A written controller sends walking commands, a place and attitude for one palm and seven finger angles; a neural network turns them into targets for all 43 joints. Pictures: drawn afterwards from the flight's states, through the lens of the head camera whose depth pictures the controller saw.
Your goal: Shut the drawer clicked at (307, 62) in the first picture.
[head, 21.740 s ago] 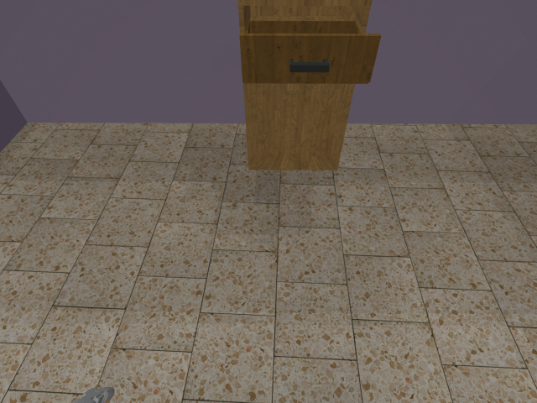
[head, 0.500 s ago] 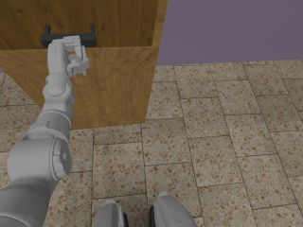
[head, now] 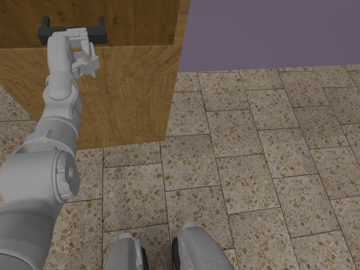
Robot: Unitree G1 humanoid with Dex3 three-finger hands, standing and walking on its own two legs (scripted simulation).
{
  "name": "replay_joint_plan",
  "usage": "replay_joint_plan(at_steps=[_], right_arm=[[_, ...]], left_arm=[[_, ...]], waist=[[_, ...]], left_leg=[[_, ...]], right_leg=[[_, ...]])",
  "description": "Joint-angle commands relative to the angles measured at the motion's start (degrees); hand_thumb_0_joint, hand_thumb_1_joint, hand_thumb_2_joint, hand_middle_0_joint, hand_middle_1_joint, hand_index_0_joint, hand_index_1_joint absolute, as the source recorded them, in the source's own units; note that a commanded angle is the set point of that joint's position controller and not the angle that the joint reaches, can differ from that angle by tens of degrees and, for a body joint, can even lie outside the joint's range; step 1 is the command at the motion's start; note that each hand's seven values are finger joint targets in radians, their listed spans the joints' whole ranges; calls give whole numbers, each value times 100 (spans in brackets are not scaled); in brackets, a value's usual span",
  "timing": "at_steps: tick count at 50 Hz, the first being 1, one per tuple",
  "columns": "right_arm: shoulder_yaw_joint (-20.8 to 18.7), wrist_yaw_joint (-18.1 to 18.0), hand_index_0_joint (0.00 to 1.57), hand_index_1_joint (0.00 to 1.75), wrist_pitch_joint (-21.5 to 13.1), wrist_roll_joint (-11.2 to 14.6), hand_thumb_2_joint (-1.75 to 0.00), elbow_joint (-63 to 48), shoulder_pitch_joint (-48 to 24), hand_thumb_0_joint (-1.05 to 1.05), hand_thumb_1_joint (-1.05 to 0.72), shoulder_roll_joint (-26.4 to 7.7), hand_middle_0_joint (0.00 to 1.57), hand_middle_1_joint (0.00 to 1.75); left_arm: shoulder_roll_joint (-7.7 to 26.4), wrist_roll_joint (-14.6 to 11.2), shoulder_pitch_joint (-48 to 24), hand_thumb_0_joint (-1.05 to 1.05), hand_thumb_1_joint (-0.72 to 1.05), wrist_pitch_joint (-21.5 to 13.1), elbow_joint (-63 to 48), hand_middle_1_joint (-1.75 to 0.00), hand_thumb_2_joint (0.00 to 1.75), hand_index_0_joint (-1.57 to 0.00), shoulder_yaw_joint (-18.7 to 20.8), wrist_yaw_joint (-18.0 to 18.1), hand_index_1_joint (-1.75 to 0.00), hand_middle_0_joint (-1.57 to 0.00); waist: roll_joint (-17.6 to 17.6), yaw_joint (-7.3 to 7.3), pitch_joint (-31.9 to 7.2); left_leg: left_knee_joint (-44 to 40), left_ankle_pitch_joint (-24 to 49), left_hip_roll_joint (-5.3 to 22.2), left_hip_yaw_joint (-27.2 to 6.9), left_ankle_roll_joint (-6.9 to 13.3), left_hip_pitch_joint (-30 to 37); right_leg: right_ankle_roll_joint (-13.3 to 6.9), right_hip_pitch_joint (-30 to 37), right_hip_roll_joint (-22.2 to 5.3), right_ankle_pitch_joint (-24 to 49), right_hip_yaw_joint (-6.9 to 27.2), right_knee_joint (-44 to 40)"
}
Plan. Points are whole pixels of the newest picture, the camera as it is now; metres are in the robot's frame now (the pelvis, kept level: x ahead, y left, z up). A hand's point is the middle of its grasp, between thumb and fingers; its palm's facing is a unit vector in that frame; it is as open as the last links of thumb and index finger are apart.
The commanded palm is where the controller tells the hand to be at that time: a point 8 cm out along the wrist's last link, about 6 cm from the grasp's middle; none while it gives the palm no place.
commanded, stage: pull the fist back off the drawer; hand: left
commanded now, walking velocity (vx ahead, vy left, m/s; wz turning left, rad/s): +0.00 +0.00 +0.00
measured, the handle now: (74, 28) +0.63 +0.13 +0.08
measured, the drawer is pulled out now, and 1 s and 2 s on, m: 0.00 0.00 0.00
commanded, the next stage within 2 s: draw the hand back to the body in 0.42 s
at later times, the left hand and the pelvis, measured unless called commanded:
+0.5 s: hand (95, 69) +0.53 +0.10 +0.07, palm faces +0.01 -1.00 -0.05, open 3.3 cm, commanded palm +0.50 +0.14 +0.08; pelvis +0.04 -0.02 +0.02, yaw +0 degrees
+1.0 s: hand (50, 111) +0.39 +0.14 +0.15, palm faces -0.01 -1.00 -0.04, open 3.3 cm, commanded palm +0.35 +0.20 +0.16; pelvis +0.05 -0.02 +0.06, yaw +1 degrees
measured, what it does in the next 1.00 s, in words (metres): rises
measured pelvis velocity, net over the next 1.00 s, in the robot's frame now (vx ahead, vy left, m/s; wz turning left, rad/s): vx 0.05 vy -0.02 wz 0.02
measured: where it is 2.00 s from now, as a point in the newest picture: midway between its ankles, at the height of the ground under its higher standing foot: outside the picture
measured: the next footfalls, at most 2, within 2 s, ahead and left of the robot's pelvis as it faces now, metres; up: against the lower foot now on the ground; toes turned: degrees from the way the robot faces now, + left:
none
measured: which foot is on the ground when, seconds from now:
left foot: down 0.00-1.00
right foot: down 0.00-1.00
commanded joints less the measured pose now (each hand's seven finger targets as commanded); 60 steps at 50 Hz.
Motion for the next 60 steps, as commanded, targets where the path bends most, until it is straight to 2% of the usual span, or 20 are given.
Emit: replay_joint_plan(at_steps=[1,6,8,12,16,18,26,28,30,32,35,40,42,45,48,51,52,53,55,60], right_arm=[[-469,43,20,30,-12,-11,-90,-210,985,0,-90,-1133,20,30],[-474,74,20,30,156,55,-90,-323,955,0,-90,-1105,20,30],[-480,89,20,30,192,77,-90,-400,935,0,-90,-1061,20,30],[-530,61,20,30,283,119,-90,-534,859,0,-90,-1012,20,30],[-591,82,20,30,338,137,-90,-647,759,0,-90,-913,20,30],[-615,99,20,30,353,156,-90,-625,687,0,-90,-846,20,30],[-654,24,20,30,435,242,-90,-492,567,0,-90,-834,20,30],[-667,22,20,30,400,270,-90,-725,458,0,-90,-832,20,30],[-647,7,20,30,387,339,-90,-937,308,0,-90,-791,20,30],[-621,11,20,30,363,418,-90,-1096,145,0,-90,-710,20,30],[-601,-40,20,30,331,516,-90,-1242,-25,0,-90,-718,20,30],[-530,-164,20,30,224,643,-90,-1370,-475,0,-90,-724,20,30],[-513,-215,20,30,170,670,-90,-1434,-612,0,-90,-717,20,30],[-482,-274,20,30,16,686,-90,-1477,-839,0,-90,-675,20,30],[-441,-330,20,30,-146,675,-90,-1558,-1081,0,-90,-670,20,30],[-377,-391,20,30,-262,694,-90,-1617,-1376,0,-90,-648,20,30],[-410,-513,20,30,-102,693,-90,-1614,-1815,0,-90,-563,20,30],[-369,-593,20,30,-51,679,-90,-1671,-1905,0,-90,-527,20,30],[-308,-675,20,30,-30,679,-90,-1654,-2037,0,-90,-499,20,30],[-211,-795,20,30,-90,625,-90,-1586,-2172,0,-90,-458,20,30]], left_arm=[[782,-153,-2971,0,90,-655,-1819,-160,90,-140,106,86,-160,-140],[695,-88,-1974,0,90,-486,-1489,-160,90,-140,110,79,-160,-140],[523,-112,-1705,0,90,-431,-1528,-160,90,-140,49,53,-160,-140],[518,-295,-1272,0,90,-468,-1948,-160,90,-140,224,3,-160,-140],[391,-371,-868,0,90,-750,-2954,-160,90,-140,179,-64,-160,-140],[-63,-363,-967,0,90,-822,-3290,-160,90,-140,-269,-96,-160,-140],[-188,-449,-386,0,90,-430,-3019,-160,90,-140,-329,-129,-160,-140],[2,-559,126,0,90,-449,-3838,-160,90,-140,-153,-177,-160,-140],[254,-696,875,0,90,-406,-4489,-160,90,-140,38,-277,-160,-140],[16,-810,1457,0,90,-251,-4885,-160,90,-140,-152,-400,-160,-140],[42,-955,2215,0,90,71,-5183,-160,90,-140,-165,-602,-160,-140],[-213,-1261,2812,0,90,463,-5780,-160,90,-140,-416,-934,-160,-140],[-259,-1358,3234,0,90,561,-6007,-160,90,-140,-443,-1037,-160,-140],[-290,-1414,3258,0,90,596,-6730,-160,90,-140,-609,-1177,-160,-140],[-52,-1461,3549,0,90,634,-7349,-160,90,-140,-458,-1198,-160,-140],[-14,-1551,4044,0,90,823,-7451,-160,90,-140,-337,-1242,-160,-140],[481,-940,4410,0,90,1020,-7765,-160,90,-140,-491,-709,-160,-140],[242,-928,4568,0,90,1179,-7845,-160,90,-140,-602,-454,-160,-140],[-46,-832,4874,0,90,1390,-7937,-160,90,-140,-835,-250,-160,-140],[56,-677,5305,0,90,1604,-8843,-160,90,-140,-750,70,-160,-140]], waist=[[1045,25,-3072],[343,150,-2480],[296,237,-2392],[-28,391,-2631],[349,638,-3248],[474,489,-3216],[28,494,-2615],[349,816,-3224],[290,1081,-3635],[41,1122,-3365],[-515,1146,-2785],[-368,1116,-1759],[-517,1155,-1650],[-43,1198,-1740],[119,1293,-1718],[-178,1380,-1359],[-337,1642,-1177],[-456,1523,-756],[-281,1550,-381],[-121,1596,-405]], left_leg=[[-953,1437,165,-973,-280,3385],[-1018,1323,79,-643,-187,2637],[-1042,1346,40,-550,-160,2560],[-980,1732,-4,-365,-133,2478],[-920,2650,-1,-317,-188,3062],[-855,2983,32,-329,-190,3381],[-918,2956,-40,-234,-154,3006],[-1021,3422,-70,-164,-154,3391],[-1160,3802,-95,-75,-153,3563],[-1341,3653,-137,21,-107,3378],[-1609,3108,-173,127,-60,3022],[-1984,2382,-178,98,-56,3350],[-2092,2358,-177,78,-54,3380],[-2192,2529,-186,26,-51,3854],[-2335,2463,-164,-70,-52,4143],[-2570,2021,-169,-100,-60,4047],[-2919,1759,-148,-65,-102,4285],[-3075,1531,-139,-57,-84,4274],[-3302,1317,-112,-91,-90,4426],[-3803,1621,-28,-254,-94,5336]], right_leg=[[-36,497,123,719,241,-724],[-9,1049,134,775,285,-860],[-22,1212,135,879,310,-881],[12,1750,124,1450,405,-891],[-4,2096,113,2272,437,-743],[15,1941,105,2508,428,-749],[72,2310,71,2894,474,-885],[42,2847,50,3370,532,-893],[38,3595,21,4062,603,-992],[65,4060,2,4408,613,-1143],[155,4535,-51,4735,669,-1352],[170,4267,-49,3741,648,-1875],[221,4454,-101,3858,679,-1978],[146,4442,-90,3671,611,-2018],[71,4392,-57,3184,540,-2102],[83,4495,-90,2717,551,-2314],[84,4659,-270,2217,843,-2735],[119,4587,-276,1873,855,-2983],[77,4578,-284,1445,784,-3147],[-13,4893,-199,1500,572,-3438]])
